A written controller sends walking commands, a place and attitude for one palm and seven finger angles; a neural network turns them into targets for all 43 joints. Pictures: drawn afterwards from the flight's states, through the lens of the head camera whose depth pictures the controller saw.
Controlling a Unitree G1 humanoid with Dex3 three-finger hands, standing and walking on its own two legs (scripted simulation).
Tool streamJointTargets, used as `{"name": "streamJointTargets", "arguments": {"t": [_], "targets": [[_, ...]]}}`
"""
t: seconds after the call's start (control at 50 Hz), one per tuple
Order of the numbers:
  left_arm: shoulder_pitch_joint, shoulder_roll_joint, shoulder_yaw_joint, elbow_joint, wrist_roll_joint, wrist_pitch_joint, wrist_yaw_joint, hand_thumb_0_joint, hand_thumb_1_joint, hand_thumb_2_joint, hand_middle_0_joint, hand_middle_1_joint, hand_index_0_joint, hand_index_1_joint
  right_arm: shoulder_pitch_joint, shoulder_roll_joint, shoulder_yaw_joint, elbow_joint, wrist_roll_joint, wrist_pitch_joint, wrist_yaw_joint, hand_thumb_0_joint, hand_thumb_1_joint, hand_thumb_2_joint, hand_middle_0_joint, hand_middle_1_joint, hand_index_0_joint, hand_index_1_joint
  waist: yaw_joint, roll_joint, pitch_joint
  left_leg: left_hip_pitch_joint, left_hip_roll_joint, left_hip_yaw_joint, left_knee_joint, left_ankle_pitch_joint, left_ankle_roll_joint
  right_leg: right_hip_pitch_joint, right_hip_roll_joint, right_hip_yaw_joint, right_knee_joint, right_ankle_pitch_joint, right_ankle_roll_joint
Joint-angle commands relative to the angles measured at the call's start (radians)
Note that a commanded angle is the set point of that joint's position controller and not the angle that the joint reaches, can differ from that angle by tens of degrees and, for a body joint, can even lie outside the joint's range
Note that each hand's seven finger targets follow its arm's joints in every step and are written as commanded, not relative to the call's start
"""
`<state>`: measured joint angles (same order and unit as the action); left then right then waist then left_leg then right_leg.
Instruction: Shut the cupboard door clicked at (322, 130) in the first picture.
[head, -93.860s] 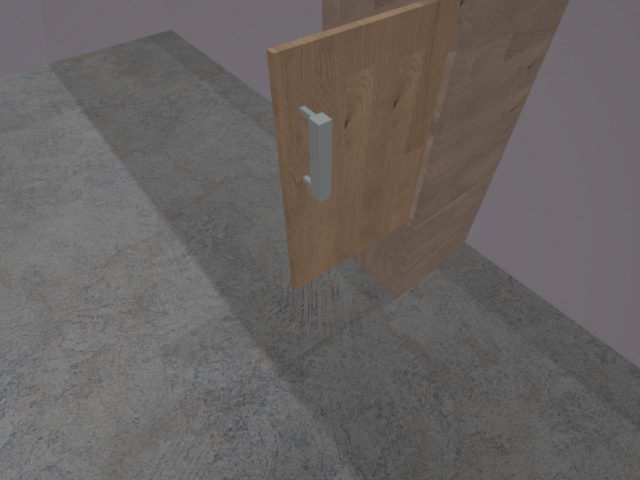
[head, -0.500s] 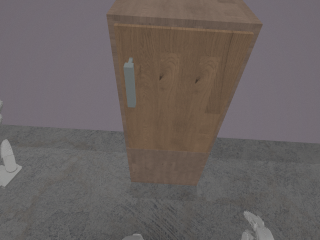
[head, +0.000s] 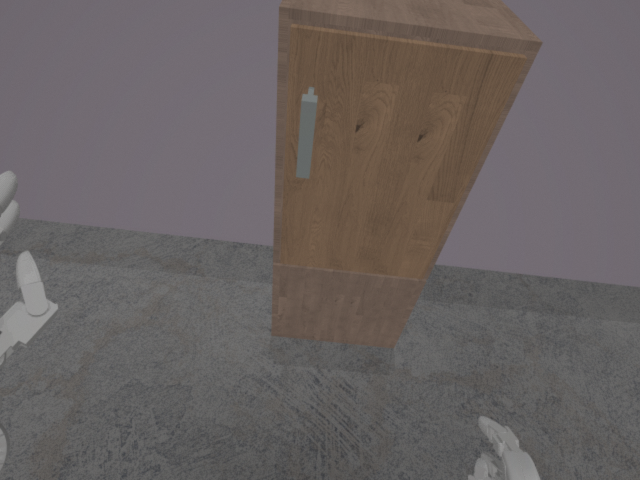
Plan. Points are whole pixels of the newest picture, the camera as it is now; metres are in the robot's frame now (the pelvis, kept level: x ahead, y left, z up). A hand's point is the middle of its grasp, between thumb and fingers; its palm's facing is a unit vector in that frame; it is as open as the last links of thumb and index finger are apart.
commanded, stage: stop stepping back and stand still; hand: left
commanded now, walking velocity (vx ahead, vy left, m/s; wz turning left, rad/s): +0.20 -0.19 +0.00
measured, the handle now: (307, 133) +0.69 +0.09 +0.09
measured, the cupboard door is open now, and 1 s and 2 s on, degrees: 0 0 0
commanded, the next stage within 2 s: let the arm hang, fingers relaxed in 1.36 s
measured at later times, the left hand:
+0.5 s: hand out of the picture +0.15 +0.30 +0.18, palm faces +0.42 -0.85 -0.32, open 7.4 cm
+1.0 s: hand out of the picture +0.19 +0.31 +0.16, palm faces +0.37 -0.83 -0.42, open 7.4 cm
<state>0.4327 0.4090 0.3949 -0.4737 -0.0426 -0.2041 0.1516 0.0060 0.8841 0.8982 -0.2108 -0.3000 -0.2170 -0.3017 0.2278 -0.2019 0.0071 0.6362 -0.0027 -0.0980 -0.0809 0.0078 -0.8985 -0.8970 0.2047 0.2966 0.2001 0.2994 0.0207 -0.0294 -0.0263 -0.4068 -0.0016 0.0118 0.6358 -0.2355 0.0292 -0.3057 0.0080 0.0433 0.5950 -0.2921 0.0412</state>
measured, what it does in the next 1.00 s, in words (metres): steps on the spot: right foot, then left foot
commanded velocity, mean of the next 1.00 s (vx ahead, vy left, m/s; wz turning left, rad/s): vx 0.10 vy -0.07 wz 0.00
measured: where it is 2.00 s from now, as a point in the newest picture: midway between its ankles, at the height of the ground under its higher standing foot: outside the picture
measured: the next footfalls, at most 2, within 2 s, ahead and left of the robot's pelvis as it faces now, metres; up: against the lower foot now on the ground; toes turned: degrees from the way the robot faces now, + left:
right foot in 0.30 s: -0.03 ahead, -0.04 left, +0.00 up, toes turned -7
left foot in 0.54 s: +0.03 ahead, +0.17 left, +0.00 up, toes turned -3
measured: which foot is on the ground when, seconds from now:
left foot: down 0.00-0.30, up 0.32-0.52, down 0.54-1.00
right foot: down 0.00-0.00, up 0.02-0.28, down 0.30-1.00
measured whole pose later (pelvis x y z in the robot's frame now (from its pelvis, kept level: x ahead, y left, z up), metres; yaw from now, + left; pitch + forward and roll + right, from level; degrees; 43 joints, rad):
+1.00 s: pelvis -0.03 +0.06 +0.01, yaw -5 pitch -1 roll -1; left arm 0.52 0.38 0.39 -0.43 -0.05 -0.15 0.16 0.01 0.89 0.90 -0.21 -0.30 -0.22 -0.30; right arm 0.22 -0.20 0.02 0.67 0.00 -0.08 -0.07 0.01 -0.90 -0.90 0.20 0.30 0.20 0.30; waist 0.01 0.00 0.01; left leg -0.26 0.02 0.04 0.55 -0.27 0.01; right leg -0.17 0.03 -0.05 0.51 -0.33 -0.03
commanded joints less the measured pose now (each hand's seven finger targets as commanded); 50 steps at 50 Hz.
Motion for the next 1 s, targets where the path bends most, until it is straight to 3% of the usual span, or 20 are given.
{"name": "streamJointTargets", "arguments": {"t": [0.0,0.06,0.2,0.24,0.26,0.28,0.3,0.32,0.36,0.48,0.5,0.52,0.54,0.56,0.7,0.78,0.8,0.9,0.94,0.98], "targets": [[-0.061,0.202,0.162,-0.282,-0.017,-0.062,0.018,0.000,0.900,0.900,-0.200,-0.300,-0.200,-0.300,-0.074,-0.140,-0.056,-0.168,0.006,-0.092,-0.004,0.000,-0.900,-0.900,0.200,0.300,0.200,0.300,-0.041,0.352,-0.084,0.042,0.311,-0.442,-0.586,-0.642,0.031,-0.029,0.076,-0.003,0.286,-0.183,-0.015],[0.042,0.162,0.124,-0.343,-0.008,-0.045,0.018,0.000,0.900,0.900,-0.200,-0.300,-0.200,-0.300,-0.099,-0.124,-0.061,-0.170,0.002,-0.099,0.032,0.000,-0.900,-0.900,0.200,0.300,0.200,0.300,-0.023,0.224,-0.087,0.078,0.266,-0.295,-0.558,-0.499,0.001,-0.018,0.076,-0.035,0.304,-0.137,-0.031],[0.112,0.213,0.130,-0.257,-0.026,0.017,0.025,0.000,0.900,0.900,-0.200,-0.300,-0.200,-0.300,-0.073,-0.120,-0.044,-0.159,-0.017,-0.035,0.006,0.000,-0.900,-0.900,0.200,0.300,0.200,0.300,-0.031,0.253,-0.081,0.122,0.149,-0.069,-0.488,-0.335,-0.095,0.233,0.118,-0.183,-0.199,-0.156,-0.080],[0.116,0.235,0.149,-0.234,-0.022,0.033,0.018,0.000,0.900,0.900,-0.200,-0.300,-0.200,-0.300,-0.063,-0.112,-0.045,-0.154,-0.022,-0.005,0.005,0.000,-0.900,-0.900,0.200,0.300,0.200,0.300,-0.032,0.122,-0.096,0.040,0.079,0.021,-0.241,-0.243,-0.077,0.276,-0.006,-0.069,-0.294,-0.138,-0.139],[0.087,0.270,0.181,-0.224,-0.020,0.031,0.015,0.000,0.900,0.900,-0.200,-0.300,-0.200,-0.300,-0.063,-0.114,-0.049,-0.145,-0.024,0.013,0.009,0.000,-0.900,-0.900,0.200,0.300,0.200,0.300,-0.029,-0.033,-0.074,0.011,0.043,0.052,0.053,-0.180,-0.063,0.158,-0.168,0.136,-0.376,-0.237,-0.215],[0.022,0.291,0.199,-0.252,-0.028,0.022,0.018,0.000,0.900,0.900,-0.200,-0.300,-0.200,-0.300,-0.064,-0.124,-0.048,-0.138,-0.020,0.020,0.012,0.000,-0.900,-0.900,0.200,0.300,0.200,0.300,-0.026,-0.128,-0.040,-0.072,0.024,0.031,0.291,-0.123,-0.054,0.063,-0.322,0.287,-0.444,-0.279,-0.298],[-0.013,0.277,0.196,-0.214,-0.027,0.008,0.022,0.000,0.900,0.900,-0.200,-0.300,-0.200,-0.300,-0.076,-0.128,-0.047,-0.141,-0.014,0.018,0.016,0.000,-0.900,-0.900,0.200,0.300,0.200,0.300,-0.026,-0.163,-0.008,-0.175,0.039,-0.015,0.445,-0.138,-0.057,0.038,-0.359,0.305,-0.446,-0.326,-0.326],[-0.040,0.236,0.164,-0.196,-0.025,0.009,0.019,0.000,0.900,0.900,-0.200,-0.300,-0.200,-0.300,-0.066,-0.131,-0.057,-0.137,0.000,0.014,0.022,0.000,-0.900,-0.900,0.200,0.300,0.200,0.300,-0.037,-0.198,0.007,-0.216,0.042,-0.062,0.546,-0.187,-0.055,-0.040,-0.342,0.328,-0.456,-0.508,-0.309],[-0.018,0.186,0.115,-0.133,-0.013,0.007,0.024,0.000,0.900,0.900,-0.200,-0.300,-0.200,-0.300,-0.097,-0.135,-0.055,-0.144,0.004,0.012,0.010,0.000,-0.900,-0.900,0.200,0.300,0.200,0.300,-0.044,-0.076,0.146,-0.247,0.102,-0.066,0.463,-0.133,-0.041,-0.055,-0.307,0.273,-0.436,-0.405,-0.285],[-0.126,0.200,0.096,-0.229,0.010,-0.029,0.043,0.000,0.900,0.900,-0.200,-0.300,-0.200,-0.300,-0.087,-0.127,-0.042,-0.123,-0.011,-0.032,-0.028,0.000,-0.900,-0.900,0.200,0.300,0.200,0.300,-0.047,0.089,0.097,0.200,0.040,0.113,-0.053,-0.121,-0.018,-0.139,-0.155,0.018,-0.225,-0.381,-0.192],[-0.113,0.209,0.113,-0.266,0.001,-0.036,0.041,0.000,0.900,0.900,-0.200,-0.300,-0.200,-0.300,-0.075,-0.147,-0.050,-0.133,-0.008,-0.042,-0.029,0.000,-0.900,-0.900,0.200,0.300,0.200,0.300,-0.051,0.178,0.090,0.235,0.100,-0.016,-0.170,-0.213,0.015,-0.169,-0.097,-0.017,-0.074,-0.338,-0.151],[-0.063,0.222,0.147,-0.284,-0.010,-0.043,0.039,0.000,0.900,0.900,-0.200,-0.300,-0.200,-0.300,-0.071,-0.168,-0.060,-0.151,-0.003,-0.048,-0.032,0.000,-0.900,-0.900,0.200,0.300,0.200,0.300,-0.048,0.338,0.084,0.298,0.243,-0.274,-0.291,-0.218,0.072,-0.247,-0.003,-0.092,0.118,-0.261,-0.084],[-0.055,0.234,0.170,-0.320,-0.017,-0.064,0.038,0.000,0.900,0.900,-0.200,-0.300,-0.200,-0.300,-0.074,-0.154,-0.051,-0.159,-0.007,-0.052,-0.021,0.000,-0.900,-0.900,0.200,0.300,0.200,0.300,-0.044,0.352,0.037,0.252,0.342,-0.476,-0.395,-0.256,0.126,-0.206,0.042,-0.097,0.230,-0.270,-0.055],[-0.034,0.263,0.204,-0.308,-0.019,-0.066,0.028,0.000,0.900,0.900,-0.200,-0.300,-0.200,-0.300,-0.083,-0.132,-0.045,-0.147,-0.014,-0.062,-0.016,0.000,-0.900,-0.900,0.200,0.300,0.200,0.300,-0.048,0.311,0.017,0.154,0.356,-0.494,-0.463,-0.388,0.125,-0.134,0.016,-0.035,0.300,-0.257,-0.054],[0.124,0.194,0.189,-0.217,-0.013,-0.040,0.024,0.000,0.900,0.900,-0.200,-0.300,-0.200,-0.300,-0.063,-0.125,-0.043,-0.143,-0.005,-0.061,0.019,0.000,-0.900,-0.900,0.200,0.300,0.200,0.300,-0.038,0.169,-0.005,-0.080,0.193,-0.070,-0.327,-0.330,0.011,0.234,0.010,-0.088,-0.117,-0.038,-0.053],[0.127,0.161,0.142,-0.124,-0.023,-0.009,0.022,0.000,0.900,0.900,-0.200,-0.300,-0.200,-0.300,-0.053,-0.110,-0.046,-0.131,0.000,-0.031,0.020,0.000,-0.900,-0.900,0.200,0.300,0.200,0.300,-0.043,-0.113,0.026,0.045,0.067,0.004,0.014,-0.093,-0.028,-0.001,-0.188,0.258,-0.361,-0.155,-0.152],[0.105,0.165,0.134,-0.127,-0.022,-0.008,0.028,0.000,0.900,0.900,-0.200,-0.300,-0.200,-0.300,-0.053,-0.104,-0.039,-0.123,0.000,-0.027,0.021,0.000,-0.900,-0.900,0.200,0.300,0.200,0.300,-0.047,-0.123,0.019,0.036,0.060,-0.006,0.043,-0.052,-0.030,0.026,-0.217,0.258,-0.351,-0.057,-0.172],[-0.009,0.187,0.121,-0.190,-0.006,-0.022,0.032,0.000,0.900,0.900,-0.200,-0.300,-0.200,-0.300,-0.090,-0.121,-0.039,-0.134,0.007,-0.039,-0.002,0.000,-0.900,-0.900,0.200,0.300,0.200,0.300,-0.031,0.019,-0.070,0.224,0.089,-0.032,-0.153,0.273,-0.004,0.136,-0.093,0.039,-0.155,0.382,-0.072],[-0.005,0.198,0.124,-0.228,-0.002,-0.030,0.029,0.000,0.900,0.900,-0.200,-0.300,-0.200,-0.300,-0.096,-0.108,-0.028,-0.143,0.005,-0.040,-0.008,0.000,-0.900,-0.900,0.200,0.300,0.200,0.300,-0.026,0.156,-0.094,0.264,0.126,-0.079,-0.177,0.453,0.007,0.141,-0.049,-0.025,-0.105,0.390,-0.042],[0.011,0.200,0.136,-0.255,-0.005,-0.039,0.027,0.000,0.900,0.900,-0.200,-0.300,-0.200,-0.300,-0.096,-0.113,-0.033,-0.158,0.010,-0.041,-0.002,0.000,-0.900,-0.900,0.200,0.300,0.200,0.300,-0.018,0.152,-0.112,0.253,0.132,-0.084,-0.182,0.467,0.005,0.175,-0.032,-0.033,-0.118,0.356,-0.039]]}}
